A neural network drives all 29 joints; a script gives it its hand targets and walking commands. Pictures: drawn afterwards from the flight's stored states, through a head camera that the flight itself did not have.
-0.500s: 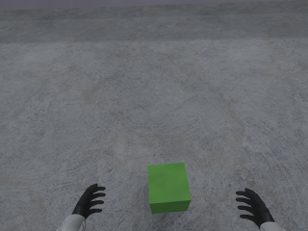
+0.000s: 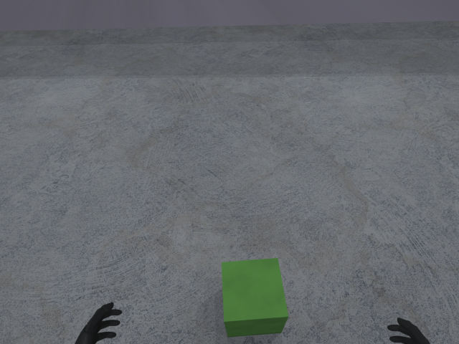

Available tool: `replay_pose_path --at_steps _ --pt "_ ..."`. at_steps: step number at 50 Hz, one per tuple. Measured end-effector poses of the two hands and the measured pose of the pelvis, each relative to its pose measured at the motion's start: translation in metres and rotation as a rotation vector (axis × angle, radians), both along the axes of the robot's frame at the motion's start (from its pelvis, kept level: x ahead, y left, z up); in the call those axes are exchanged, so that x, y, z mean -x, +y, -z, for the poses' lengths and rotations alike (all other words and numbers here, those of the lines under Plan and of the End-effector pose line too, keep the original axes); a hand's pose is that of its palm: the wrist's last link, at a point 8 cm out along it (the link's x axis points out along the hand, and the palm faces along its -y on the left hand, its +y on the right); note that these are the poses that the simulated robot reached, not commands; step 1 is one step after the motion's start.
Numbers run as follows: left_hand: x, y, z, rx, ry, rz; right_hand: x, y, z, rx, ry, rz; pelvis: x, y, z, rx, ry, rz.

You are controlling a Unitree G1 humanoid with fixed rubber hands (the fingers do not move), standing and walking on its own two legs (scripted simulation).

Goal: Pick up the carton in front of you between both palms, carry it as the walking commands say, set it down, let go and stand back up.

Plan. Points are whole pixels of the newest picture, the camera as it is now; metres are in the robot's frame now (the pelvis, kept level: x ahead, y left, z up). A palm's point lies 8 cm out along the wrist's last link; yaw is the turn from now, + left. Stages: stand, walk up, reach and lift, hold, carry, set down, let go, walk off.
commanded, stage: stand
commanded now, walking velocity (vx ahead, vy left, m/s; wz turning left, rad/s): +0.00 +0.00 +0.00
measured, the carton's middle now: (252, 298) +0.38 -0.01 -0.64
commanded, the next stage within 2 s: none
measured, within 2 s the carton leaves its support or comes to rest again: neither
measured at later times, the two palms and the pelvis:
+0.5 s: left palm out of the picture +0.09 +0.30 -0.09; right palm out of the picture +0.09 -0.30 -0.09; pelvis -0.01 +0.00 +0.01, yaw +0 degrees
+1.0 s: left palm out of the picture +0.07 +0.30 -0.09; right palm out of the picture +0.06 -0.32 -0.10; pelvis -0.03 -0.01 +0.01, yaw -1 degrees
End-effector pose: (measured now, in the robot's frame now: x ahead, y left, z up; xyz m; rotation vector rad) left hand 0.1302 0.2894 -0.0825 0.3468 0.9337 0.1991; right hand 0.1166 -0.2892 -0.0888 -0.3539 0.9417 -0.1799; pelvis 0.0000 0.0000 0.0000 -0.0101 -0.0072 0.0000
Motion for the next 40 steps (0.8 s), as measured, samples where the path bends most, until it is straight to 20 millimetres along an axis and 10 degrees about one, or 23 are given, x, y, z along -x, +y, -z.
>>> replay_pose_path --at_steps 40 --pt "0.061 0.013 0.007 -0.021 0.147 -0.052 0.054 -0.021 0.007 0.017 0.137 0.029 0.023 -0.006 -0.009 -0.011 -0.037 0.007"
